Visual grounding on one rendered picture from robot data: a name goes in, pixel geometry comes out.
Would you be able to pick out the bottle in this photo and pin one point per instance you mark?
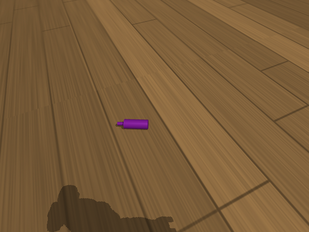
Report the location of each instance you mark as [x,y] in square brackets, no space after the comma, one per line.
[134,123]

